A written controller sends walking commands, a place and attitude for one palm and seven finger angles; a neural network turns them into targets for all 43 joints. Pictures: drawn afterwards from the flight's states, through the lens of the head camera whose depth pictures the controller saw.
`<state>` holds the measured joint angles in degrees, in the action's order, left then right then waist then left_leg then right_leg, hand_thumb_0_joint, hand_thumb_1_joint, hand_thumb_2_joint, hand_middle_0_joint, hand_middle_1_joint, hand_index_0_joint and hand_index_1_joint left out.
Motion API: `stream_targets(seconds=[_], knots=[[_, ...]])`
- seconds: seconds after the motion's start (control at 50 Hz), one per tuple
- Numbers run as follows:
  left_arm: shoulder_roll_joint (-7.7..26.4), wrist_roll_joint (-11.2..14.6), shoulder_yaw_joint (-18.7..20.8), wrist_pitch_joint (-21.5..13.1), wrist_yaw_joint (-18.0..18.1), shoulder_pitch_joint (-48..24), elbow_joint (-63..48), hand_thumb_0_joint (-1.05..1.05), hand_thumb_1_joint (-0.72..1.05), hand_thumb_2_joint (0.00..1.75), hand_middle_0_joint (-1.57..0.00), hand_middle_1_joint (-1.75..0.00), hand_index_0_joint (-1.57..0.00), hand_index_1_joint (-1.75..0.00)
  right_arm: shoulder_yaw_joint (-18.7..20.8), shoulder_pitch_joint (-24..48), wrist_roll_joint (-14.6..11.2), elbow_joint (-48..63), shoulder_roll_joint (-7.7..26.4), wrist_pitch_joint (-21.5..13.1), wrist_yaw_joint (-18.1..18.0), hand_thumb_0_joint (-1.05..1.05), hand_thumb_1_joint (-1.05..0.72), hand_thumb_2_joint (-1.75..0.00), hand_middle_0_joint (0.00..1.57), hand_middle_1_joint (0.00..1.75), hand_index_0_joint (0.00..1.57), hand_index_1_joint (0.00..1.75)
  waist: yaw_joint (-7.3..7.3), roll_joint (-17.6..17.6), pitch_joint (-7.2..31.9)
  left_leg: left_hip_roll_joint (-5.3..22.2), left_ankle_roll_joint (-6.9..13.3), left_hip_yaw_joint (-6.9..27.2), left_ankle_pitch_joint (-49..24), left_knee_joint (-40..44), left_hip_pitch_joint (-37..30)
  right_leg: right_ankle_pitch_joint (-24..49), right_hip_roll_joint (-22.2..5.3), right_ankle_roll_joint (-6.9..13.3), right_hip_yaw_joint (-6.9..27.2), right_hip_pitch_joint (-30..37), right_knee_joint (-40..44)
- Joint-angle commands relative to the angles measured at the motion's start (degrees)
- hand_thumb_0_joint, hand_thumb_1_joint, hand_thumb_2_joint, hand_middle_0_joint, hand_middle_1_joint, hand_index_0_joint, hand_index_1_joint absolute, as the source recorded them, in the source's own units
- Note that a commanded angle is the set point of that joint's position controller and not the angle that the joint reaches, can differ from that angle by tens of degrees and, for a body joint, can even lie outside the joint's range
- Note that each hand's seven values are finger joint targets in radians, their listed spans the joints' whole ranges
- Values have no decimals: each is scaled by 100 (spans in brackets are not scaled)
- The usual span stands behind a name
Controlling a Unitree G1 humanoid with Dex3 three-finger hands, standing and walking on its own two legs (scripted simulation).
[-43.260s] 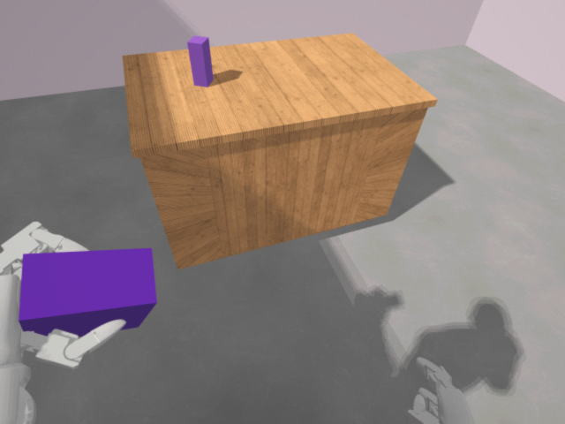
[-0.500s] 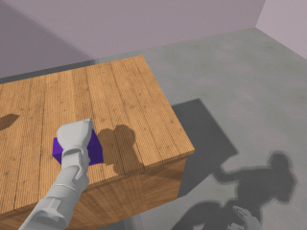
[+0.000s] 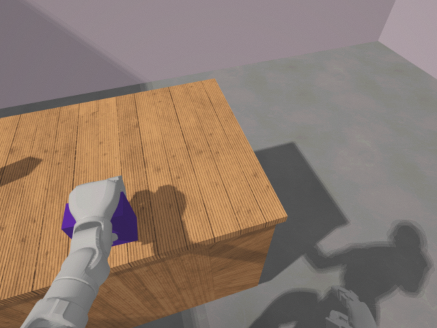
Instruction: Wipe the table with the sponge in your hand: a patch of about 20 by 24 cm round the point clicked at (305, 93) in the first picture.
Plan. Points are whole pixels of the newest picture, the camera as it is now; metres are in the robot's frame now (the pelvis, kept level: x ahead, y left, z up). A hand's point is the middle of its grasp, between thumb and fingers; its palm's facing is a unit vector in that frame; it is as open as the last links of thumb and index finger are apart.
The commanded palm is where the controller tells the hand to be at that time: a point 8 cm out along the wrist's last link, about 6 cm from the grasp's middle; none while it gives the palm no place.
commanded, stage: wipe forward along the middle lane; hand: left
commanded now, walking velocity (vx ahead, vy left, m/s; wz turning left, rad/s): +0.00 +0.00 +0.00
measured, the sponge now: (106, 227) +0.31 +0.28 -0.04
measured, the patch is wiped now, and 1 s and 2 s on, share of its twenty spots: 1.00 1.00 1.00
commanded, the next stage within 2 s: slide back across to the first lane in 1.70 s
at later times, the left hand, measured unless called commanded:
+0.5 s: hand (97, 196) +0.36 +0.31 +0.00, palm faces -0.13 +0.03 -0.99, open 9.9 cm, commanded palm +0.34 +0.30 +0.02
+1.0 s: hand (95, 181) +0.40 +0.33 +0.00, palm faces -0.16 +0.05 -0.99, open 9.9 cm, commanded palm +0.39 +0.32 +0.02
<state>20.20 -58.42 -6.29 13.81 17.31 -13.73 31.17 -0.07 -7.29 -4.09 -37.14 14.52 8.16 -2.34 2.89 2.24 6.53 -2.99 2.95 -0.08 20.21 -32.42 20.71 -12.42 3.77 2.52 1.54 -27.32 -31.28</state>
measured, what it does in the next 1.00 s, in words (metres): stands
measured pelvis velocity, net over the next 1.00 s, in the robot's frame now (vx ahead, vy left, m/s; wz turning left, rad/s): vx -0.03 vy -0.01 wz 0.01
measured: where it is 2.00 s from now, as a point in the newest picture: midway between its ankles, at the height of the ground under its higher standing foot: outside the picture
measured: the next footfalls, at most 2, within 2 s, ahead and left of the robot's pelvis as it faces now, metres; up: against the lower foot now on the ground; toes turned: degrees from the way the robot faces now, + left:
none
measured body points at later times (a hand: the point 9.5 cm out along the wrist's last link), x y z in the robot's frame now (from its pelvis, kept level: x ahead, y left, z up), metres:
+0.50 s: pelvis -0.01 -0.01 -0.01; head +0.05 -0.01 +0.43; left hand +0.36 +0.30 +0.05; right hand +0.12 -0.26 -0.14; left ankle -0.05 +0.09 -0.73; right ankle +0.03 -0.09 -0.73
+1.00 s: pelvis -0.03 -0.01 -0.03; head +0.06 -0.01 +0.41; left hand +0.40 +0.32 +0.05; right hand +0.04 -0.28 -0.16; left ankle -0.05 +0.09 -0.73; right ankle +0.03 -0.09 -0.73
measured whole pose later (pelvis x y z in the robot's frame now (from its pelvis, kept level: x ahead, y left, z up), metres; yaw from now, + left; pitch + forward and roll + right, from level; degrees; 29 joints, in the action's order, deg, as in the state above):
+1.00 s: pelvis -0.03 -0.01 -0.03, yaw +1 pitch +19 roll -1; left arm 35.5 -60.4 -0.6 2.7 15.9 -44.1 65.1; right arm -0.1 -15.3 -3.7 -39.6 16.4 7.6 -3.1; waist -3.5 2.0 7.7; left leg -2.0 2.3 1.1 22.2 -45.4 42.0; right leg -12.1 4.6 3.1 -0.7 -46.4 -39.6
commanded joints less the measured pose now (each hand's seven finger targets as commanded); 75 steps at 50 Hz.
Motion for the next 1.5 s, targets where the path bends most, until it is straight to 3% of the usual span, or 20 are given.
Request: stream_targets(seconds=[0.0, 0.2, 0.22, 0.28, 0.32, 0.38, 0.42, 0.48, 0.6, 0.72, 0.78, 0.82, 0.88, 0.94, 1.08, 1.14, 1.18, 1.34, 1.4, 1.48], knots=[[1093, -49, 435, 107, -28, -290, 57, 0, 10, 130, -120, -160, -120, -160, 239, 404, -6, 725, 751, -218, -26, 0, -90, -90, 20, 30, 20, 30, 81, -624, 875, 8, -135, 221, -1312, 393, 584, 1269, -153, 239, 333, 1534, 210], [1244, -170, 270, 99, -101, -1380, 834, 0, 10, 130, -120, -160, -120, -160, 211, 175, 29, 523, 845, -196, -121, 0, -90, -90, 20, 30, 20, 30, -225, -795, 618, 10, -67, 197, -758, 257, 926, 517, -186, 160, 258, 1001, 257], [1461, -187, 450, 62, -121, -1505, 928, 0, 10, 130, -120, -160, -120, -160, 208, 147, 31, 502, 877, -187, -132, 0, -90, -90, 20, 30, 20, 30, -183, -677, 683, 23, -76, 227, -737, 265, 955, 435, -172, 197, 280, 940, 230], [1301, -208, 221, -83, -188, -1813, 1334, 0, 10, 130, -120, -160, -120, -160, 215, -57, 45, 447, 873, -206, -150, 0, -90, -90, 20, 30, 20, 30, -312, -715, 731, 25, -63, 185, -691, 109, 1077, 439, -190, 162, 200, 769, 155], [1596, -221, 486, -210, -220, -1847, 1537, 0, 10, 130, -120, -160, -120, -160, 232, -140, 57, 430, 935, -201, -160, 0, -90, -90, 20, 30, 20, 30, -265, -704, 959, 29, -66, 205, -755, 20, 1187, 570, -180, 183, 274, 803, 66], [1243, -202, 168, -402, -266, -2032, 1807, 0, 10, 130, -120, -160, -120, -160, 265, -330, 57, 430, 904, -210, -150, 0, -90, -90, 20, 30, 20, 30, -384, -799, 1012, 41, -35, 154, -708, -143, 1332, 616, -193, 130, 202, 647, -5], [1654, -223, 509, -525, -249, -2191, 1921, 0, 10, 130, -120, -160, -120, -160, 285, -409, 69, 414, 962, -191, -156, 0, -90, -90, 20, 30, 20, 30, -352, -783, 1144, 50, -27, 194, -725, -209, 1469, 648, -180, 154, 261, 650, -76], [1529, -196, 409, -671, -206, -2288, 2172, 0, 10, 130, -120, -160, -120, -160, 319, -569, 75, 375, 954, -174, -144, 0, -90, -90, 20, 30, 20, 30, -435, -922, 1119, 65, -1, 141, -689, -326, 1635, 678, -196, 105, 211, 541, -123], [1803, -225, 449, -818, -107, -2896, 2452, 0, 10, 130, -120, -160, -120, -160, 330, -770, 55, 288, 998, -141, -134, 0, -90, -90, 20, 30, 20, 30, -557, -779, 1139, 90, 38, 103, -425, -441, 1895, 347, -199, 76, 213, 306, -137], [2268, -218, 725, -896, -68, -3142, 2755, 0, 10, 130, -120, -160, -120, -160, 332, -947, 56, 208, 1053, -112, -123, 0, -90, -90, 20, 30, 20, 30, -547, -743, 1451, 96, 59, 94, -377, -548, 2121, 337, -189, 76, 271, 401, -199], [2314, -248, 568, -898, -78, -3551, 2977, 0, 10, 130, -120, -160, -120, -160, 297, -1023, 30, 190, 1060, -128, -133, 0, -90, -90, 20, 30, 20, 30, -719, -717, 1224, 95, 74, 77, -80, -572, 2310, -26, -195, 34, 264, 203, -131], [2577, -290, 700, -918, -88, -3800, 3041, 0, 10, 130, -120, -160, -120, -160, 277, -1049, 29, 168, 1098, -130, -142, 0, -90, -90, 20, 30, 20, 30, -717, -618, 1284, 104, 83, 87, -3, -590, 2358, -172, -187, 56, 271, 148, -149], [2347, -309, 460, -971, -96, -3915, 3170, 0, 10, 130, -120, -160, -120, -160, 273, -1142, 23, 179, 1057, -164, -139, 0, -90, -90, 20, 30, 20, 30, -804, -520, 1347, 107, 88, 73, 79, -649, 2374, -258, -175, 40, 235, -10, -171], [2683, -298, 648, -1033, -120, -4141, 3306, 0, 10, 130, -120, -160, -120, -160, 248, -1234, 31, 145, 1093, -166, -145, 0, -90, -90, 20, 30, 20, 30, -806, -478, 1503, 115, 93, 86, 105, -716, 2458, -298, -159, 46, 219, -14, -243], [2758, -314, 566, -1100, -144, -4541, 3515, 0, 10, 130, -120, -160, -120, -160, 225, -1385, 21, 158, 1118, -175, -136, 0, -90, -90, 20, 30, 20, 30, -928, -494, 1552, 127, 94, 95, 179, -827, 2608, -367, -114, 31, 161, -234, -324], [2937, -367, 682, -1125, -152, -4691, 3538, 0, 10, 130, -120, -160, -120, -160, 234, -1499, 32, 105, 1138, -162, -125, 0, -90, -90, 20, 30, 20, 30, -921, -376, 1733, 148, 97, 126, -65, -913, 2539, -118, -90, 58, 116, -276, -447], [2667, -357, 476, -1105, -188, -4662, 3610, 0, 10, 130, -120, -160, -120, -160, 237, -1538, 30, 113, 1112, -146, -112, 0, -90, -90, 20, 30, 20, 30, -974, -395, 1744, 146, 90, 134, -102, -925, 2500, -77, -71, 51, 84, -369, -449], [3061, -375, 684, -1079, -327, -4870, 3754, 0, 10, 130, -120, -160, -120, -160, 213, -1727, 48, 46, 1160, -27, -101, 0, -90, -90, 20, 30, 20, 30, -998, -341, 1903, 180, 77, 174, -605, -1048, 2432, 424, -23, 72, 11, -371, -626], [2764, -417, 460, -1070, -393, -4852, 3726, 0, 10, 130, -120, -160, -120, -160, 231, -1779, 61, 59, 1138, 19, -79, 0, -90, -90, 20, 30, 20, 30, -1043, -201, 1846, 196, 56, 203, -743, -1054, 2266, 477, 0, 86, -43, -579, -616], [2780, -422, 519, -1107, -413, -4882, 3710, 0, 10, 130, -120, -160, -120, -160, 252, -1862, 90, 33, 1142, 78, -68, 0, -90, -90, 20, 30, 20, 30, -1055, -263, 1867, 238, 44, 255, -1021, -1098, 2125, 610, 33, 104, -118, -706, -684]])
